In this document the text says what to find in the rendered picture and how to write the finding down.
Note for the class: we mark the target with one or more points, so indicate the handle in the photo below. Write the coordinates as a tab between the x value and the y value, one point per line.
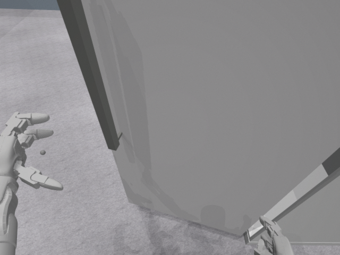
76	24

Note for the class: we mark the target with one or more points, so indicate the fridge door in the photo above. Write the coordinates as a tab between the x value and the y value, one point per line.
225	106

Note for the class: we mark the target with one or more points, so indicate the robot left forearm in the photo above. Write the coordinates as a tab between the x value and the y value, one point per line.
8	221

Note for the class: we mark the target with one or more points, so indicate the robot right hand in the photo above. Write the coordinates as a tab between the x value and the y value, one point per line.
278	245

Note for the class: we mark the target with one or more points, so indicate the robot left hand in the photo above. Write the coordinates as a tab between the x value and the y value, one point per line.
13	141

